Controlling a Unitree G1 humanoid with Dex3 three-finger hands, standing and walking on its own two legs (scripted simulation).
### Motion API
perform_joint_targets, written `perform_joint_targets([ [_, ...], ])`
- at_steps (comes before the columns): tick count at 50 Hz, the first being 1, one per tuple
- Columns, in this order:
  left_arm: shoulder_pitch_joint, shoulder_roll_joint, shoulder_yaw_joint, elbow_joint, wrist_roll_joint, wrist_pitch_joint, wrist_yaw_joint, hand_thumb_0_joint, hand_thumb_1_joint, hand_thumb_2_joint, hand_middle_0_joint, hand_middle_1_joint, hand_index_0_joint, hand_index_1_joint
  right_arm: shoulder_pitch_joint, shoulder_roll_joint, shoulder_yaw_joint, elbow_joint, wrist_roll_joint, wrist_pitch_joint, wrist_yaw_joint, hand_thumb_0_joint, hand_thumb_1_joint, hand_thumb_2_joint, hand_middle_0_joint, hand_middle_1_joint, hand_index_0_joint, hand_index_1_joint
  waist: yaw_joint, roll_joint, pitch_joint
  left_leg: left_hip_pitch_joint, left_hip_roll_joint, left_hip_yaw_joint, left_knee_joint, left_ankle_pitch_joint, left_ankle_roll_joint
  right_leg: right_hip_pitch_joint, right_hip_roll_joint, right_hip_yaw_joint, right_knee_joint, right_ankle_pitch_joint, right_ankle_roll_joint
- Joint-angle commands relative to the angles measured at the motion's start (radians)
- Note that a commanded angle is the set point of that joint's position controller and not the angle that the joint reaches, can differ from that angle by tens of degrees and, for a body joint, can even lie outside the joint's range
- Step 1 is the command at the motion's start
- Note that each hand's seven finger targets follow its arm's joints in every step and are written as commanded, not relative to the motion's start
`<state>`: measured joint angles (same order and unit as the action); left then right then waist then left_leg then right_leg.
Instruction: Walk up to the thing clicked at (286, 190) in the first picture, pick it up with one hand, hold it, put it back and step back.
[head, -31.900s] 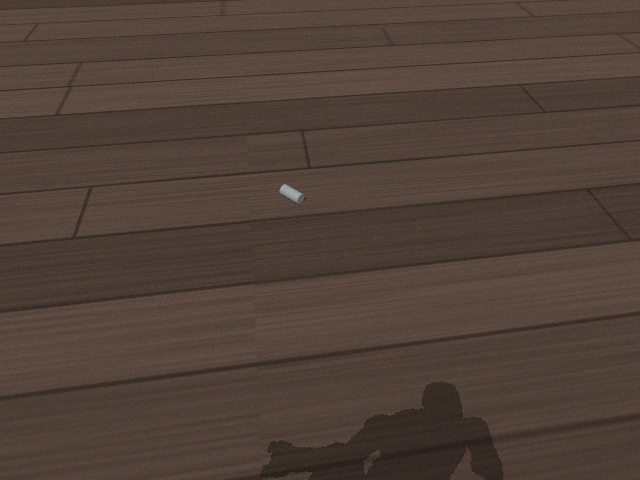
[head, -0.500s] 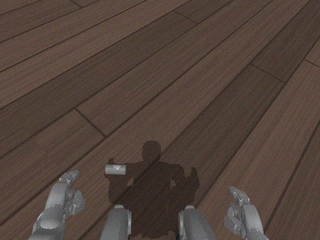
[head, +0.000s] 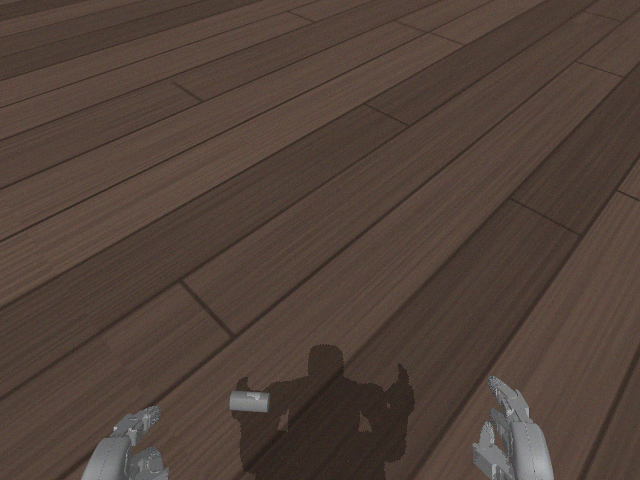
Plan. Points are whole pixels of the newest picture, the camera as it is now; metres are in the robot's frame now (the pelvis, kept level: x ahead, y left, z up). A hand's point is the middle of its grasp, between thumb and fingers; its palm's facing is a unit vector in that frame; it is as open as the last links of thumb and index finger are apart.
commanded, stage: home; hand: left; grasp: from above
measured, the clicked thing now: (250, 401) +0.46 +0.18 -0.69
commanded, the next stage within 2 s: stand in 1.82 s
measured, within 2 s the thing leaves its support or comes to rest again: neither
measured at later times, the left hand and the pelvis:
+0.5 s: hand (165, 474) +0.16 +0.18 -0.05, palm faces +0.04 -0.98 -0.20, open 7.4 cm; pelvis +0.00 +0.00 +0.00, yaw +0 degrees
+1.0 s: hand (164, 476) +0.16 +0.18 -0.05, palm faces +0.03 -0.98 -0.20, open 7.4 cm; pelvis +0.00 +0.00 +0.00, yaw +0 degrees
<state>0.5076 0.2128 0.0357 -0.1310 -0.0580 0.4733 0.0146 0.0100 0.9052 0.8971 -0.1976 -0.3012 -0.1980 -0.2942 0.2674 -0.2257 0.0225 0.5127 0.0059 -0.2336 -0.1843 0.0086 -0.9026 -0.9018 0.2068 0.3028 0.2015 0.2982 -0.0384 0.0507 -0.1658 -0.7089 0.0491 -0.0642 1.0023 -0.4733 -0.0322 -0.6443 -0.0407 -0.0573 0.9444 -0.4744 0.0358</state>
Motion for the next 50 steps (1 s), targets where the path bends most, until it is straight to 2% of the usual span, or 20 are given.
perform_joint_targets([
  [1,-0.042,0.112,0.066,-0.208,0.015,-0.058,0.009,0.0,0.9,0.899,-0.199,-0.298,-0.199,-0.298,-0.047,-0.118,-0.053,-0.143,-0.001,-0.062,-0.01,0.0,-0.901,-0.9,0.2,0.3,0.2,0.3,-0.009,-0.011,-0.089,0.134,-0.052,0.04,-0.15,0.212,0.042,0.044,0.052,-0.024,-0.155,0.205,-0.026],
  [4,-0.031,0.112,0.06,-0.198,0.017,-0.059,0.009,0.0,0.9,0.899,-0.199,-0.298,-0.199,-0.298,-0.045,-0.117,-0.053,-0.136,-0.004,-0.063,-0.009,0.0,-0.9,-0.9,0.2,0.3,0.2,0.3,-0.008,0.007,-0.1,0.144,-0.053,0.042,-0.14,0.257,0.039,0.055,0.052,-0.021,-0.147,0.251,-0.025],
  [11,-0.037,0.108,0.056,-0.182,0.018,-0.057,0.014,0.0,0.9,0.899,-0.199,-0.299,-0.199,-0.299,-0.068,-0.117,-0.046,-0.132,-0.004,-0.061,-0.009,0.0,-0.901,-0.9,0.2,0.3,0.2,0.3,-0.003,0.005,-0.054,0.12,-0.051,0.037,-0.163,0.174,0.039,0.035,0.054,-0.027,-0.162,0.175,-0.026],
  [14,-0.035,0.108,0.06,-0.182,0.013,-0.058,0.012,0.0,0.9,0.899,-0.199,-0.299,-0.199,-0.298,-0.065,-0.115,-0.046,-0.129,-0.004,-0.065,-0.01,0.0,-0.901,-0.9,0.2,0.3,0.2,0.3,-0.001,-0.01,-0.054,0.117,-0.051,0.038,-0.161,0.174,0.041,0.042,0.054,-0.026,-0.164,0.175,-0.024],
  [17,-0.028,0.108,0.059,-0.195,0.012,-0.057,0.013,0.0,0.9,0.899,-0.199,-0.299,-0.199,-0.298,-0.057,-0.118,-0.05,-0.129,-0.002,-0.065,-0.011,0.0,-0.901,-0.9,0.2,0.3,0.2,0.3,0.001,-0.013,-0.096,0.135,-0.048,0.035,-0.153,0.22,0.038,0.054,0.057,-0.027,-0.151,0.211,-0.026],
  [21,-0.048,0.109,0.058,-0.187,0.01,-0.059,0.013,0.0,0.9,0.899,-0.199,-0.299,-0.199,-0.298,-0.064,-0.117,-0.048,-0.129,-0.002,-0.066,-0.011,0.0,-0.901,-0.9,0.2,0.3,0.2,0.3,0.001,-0.016,-0.071,0.117,-0.046,0.028,-0.168,0.162,0.039,0.038,0.059,-0.028,-0.159,0.158,-0.027],
  [28,-0.027,0.103,0.059,-0.183,0.012,-0.056,0.013,0.0,0.9,0.899,-0.199,-0.299,-0.199,-0.298,-0.058,-0.112,-0.048,-0.127,-0.002,-0.07,-0.014,0.0,-0.901,-0.9,0.2,0.3,0.2,0.3,0.004,-0.017,-0.071,0.116,-0.045,0.037,-0.161,0.169,0.038,0.038,0.056,-0.026,-0.159,0.163,-0.027],
  [33,-0.027,0.109,0.058,-0.189,0.015,-0.051,0.013,0.0,0.9,0.899,-0.199,-0.299,-0.199,-0.298,-0.051,-0.116,-0.051,-0.124,-0.001,-0.069,-0.016,0.0,-0.901,-0.9,0.2,0.3,0.2,0.3,0.002,-0.013,-0.083,0.129,-0.045,0.041,-0.149,0.214,0.038,0.045,0.055,-0.021,-0.154,0.203,-0.026],
  [36,-0.035,0.111,0.06,-0.175,0.015,-0.049,0.013,0.0,0.9,0.899,-0.199,-0.299,-0.199,-0.298,-0.059,-0.117,-0.05,-0.12,-0.001,-0.07,-0.016,0.0,-0.901,-0.9,0.2,0.3,0.2,0.3,0.003,-0.027,-0.056,0.114,-0.045,0.043,-0.154,0.183,0.041,0.041,0.053,-0.021,-0.163,0.177,-0.024],
  [37,-0.053,0.115,0.058,-0.211,0.014,-0.052,0.011,0.0,0.9,0.899,-0.199,-0.299,-0.199,-0.298,-0.054,-0.117,-0.05,-0.12,-0.002,-0.072,-0.015,0.0,-0.901,-0.9,0.2,0.3,0.2,0.3,0.002,-0.005,-0.088,0.129,-0.045,0.039,-0.154,0.197,0.039,0.053,0.054,-0.019,-0.155,0.189,-0.026],
  [40,-0.045,0.112,0.055,-0.193,0.014,-0.049,0.008,0.0,0.9,0.899,-0.199,-0.298,-0.199,-0.298,-0.056,-0.121,-0.051,-0.121,-0.001,-0.07,-0.012,0.0,-0.9,-0.9,0.2,0.3,0.2,0.3,0.001,0.003,-0.07,0.124,-0.039,0.025,-0.172,0.171,0.036,0.038,0.059,-0.027,-0.151,0.163,-0.029],
  [41,-0.036,0.11,0.056,-0.182,0.017,-0.048,0.01,0.0,0.9,0.899,-0.199,-0.298,-0.199,-0.298,-0.06,-0.116,-0.05,-0.122,-0.001,-0.071,-0.013,0.0,-0.9,-0.9,0.2,0.3,0.2,0.3,0.009,-0.002,-0.053,0.112,-0.04,0.027,-0.173,0.166,0.036,0.037,0.058,-0.03,-0.152,0.157,-0.029],
  [44,-0.052,0.111,0.05,-0.193,0.013,-0.047,0.007,0.0,0.9,0.899,-0.199,-0.298,-0.199,-0.298,-0.061,-0.117,-0.047,-0.124,0.0,-0.07,-0.013,0.0,-0.9,-0.9,0.2,0.3,0.2,0.3,-0.001,-0.001,-0.048,0.111,-0.046,0.035,-0.165,0.15,0.04,0.031,0.055,-0.022,-0.164,0.147,-0.025],
  [45,-0.048,0.115,0.06,-0.195,0.012,-0.048,0.007,0.0,0.9,0.899,-0.199,-0.298,-0.199,-0.298,-0.06,-0.12,-0.05,-0.124,0.0,-0.071,-0.011,0.0,-0.9,-0.9,0.2,0.3,0.2,0.3,-0.002,-0.002,-0.057,0.117,-0.042,0.031,-0.17,0.151,0.038,0.037,0.057,-0.024,-0.158,0.146,-0.027],
  [48,-0.04,0.124,0.063,-0.192,0.014,-0.051,0.011,0.0,0.9,0.899,-0.199,-0.298,-0.199,-0.298,-0.064,-0.122,-0.052,-0.121,0.001,-0.07,-0.013,0.0,-0.9,-0.9,0.2,0.3,0.2,0.3,0.006,-0.006,-0.055,0.112,-0.042,0.032,-0.169,0.151,0.037,0.027,0.058,-0.026,-0.155,0.139,-0.029],
  [49,-0.041,0.104,0.043,-0.197,0.012,-0.049,0.008,0.0,0.9,0.899,-0.199,-0.298,-0.199,-0.298,-0.061,-0.116,-0.047,-0.129,0.001,-0.071,-0.012,0.0,-0.9,-0.9,0.2,0.3,0.2,0.3,-0.002,-0.013,-0.069,0.123,-0.043,0.033,-0.162,0.174,0.039,0.035,0.057,-0.024,-0.156,0.164,-0.028],
  [50,-0.05,0.111,0.053,-0.201,0.011,-0.052,0.008,0.0,0.9,0.899,-0.199,-0.298,-0.199,-0.298,-0.057,-0.121,-0.05,-0.124,-0.001,-0.072,-0.012,0.0,-0.9,-0.9,0.2,0.3,0.2,0.3,-0.006,-0.004,-0.073,0.127,-0.041,0.032,-0.163,0.173,0.038,0.036,0.058,-0.024,-0.15,0.165,-0.028],
])
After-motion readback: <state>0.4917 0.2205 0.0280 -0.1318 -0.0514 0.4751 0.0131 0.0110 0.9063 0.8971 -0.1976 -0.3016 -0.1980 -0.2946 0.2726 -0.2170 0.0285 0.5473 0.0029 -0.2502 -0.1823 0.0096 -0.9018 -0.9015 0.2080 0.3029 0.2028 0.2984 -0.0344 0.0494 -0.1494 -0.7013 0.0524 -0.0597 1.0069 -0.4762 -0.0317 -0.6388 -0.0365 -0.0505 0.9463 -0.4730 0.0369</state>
